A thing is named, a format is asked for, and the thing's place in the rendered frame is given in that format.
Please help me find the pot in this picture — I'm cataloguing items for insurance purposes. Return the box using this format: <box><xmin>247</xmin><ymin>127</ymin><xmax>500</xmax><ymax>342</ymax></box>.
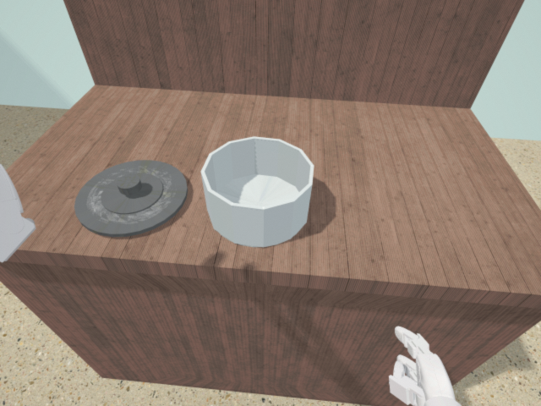
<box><xmin>201</xmin><ymin>136</ymin><xmax>314</xmax><ymax>247</ymax></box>

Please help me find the table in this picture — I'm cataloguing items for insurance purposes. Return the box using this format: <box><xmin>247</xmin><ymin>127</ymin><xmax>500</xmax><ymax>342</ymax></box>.
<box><xmin>0</xmin><ymin>0</ymin><xmax>541</xmax><ymax>406</ymax></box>

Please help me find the robot left hand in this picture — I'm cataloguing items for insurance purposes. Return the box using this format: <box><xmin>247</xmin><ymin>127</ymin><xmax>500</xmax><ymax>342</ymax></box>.
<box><xmin>0</xmin><ymin>164</ymin><xmax>36</xmax><ymax>262</ymax></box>

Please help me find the lid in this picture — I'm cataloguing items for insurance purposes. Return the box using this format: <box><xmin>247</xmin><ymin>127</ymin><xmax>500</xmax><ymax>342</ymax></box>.
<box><xmin>74</xmin><ymin>160</ymin><xmax>188</xmax><ymax>237</ymax></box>

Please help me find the robot right hand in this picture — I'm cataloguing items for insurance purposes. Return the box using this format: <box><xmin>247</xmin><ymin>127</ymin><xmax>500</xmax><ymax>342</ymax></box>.
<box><xmin>389</xmin><ymin>326</ymin><xmax>456</xmax><ymax>406</ymax></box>

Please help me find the knob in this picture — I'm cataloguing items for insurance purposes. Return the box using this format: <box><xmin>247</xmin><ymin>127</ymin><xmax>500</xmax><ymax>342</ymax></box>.
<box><xmin>117</xmin><ymin>174</ymin><xmax>142</xmax><ymax>195</ymax></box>

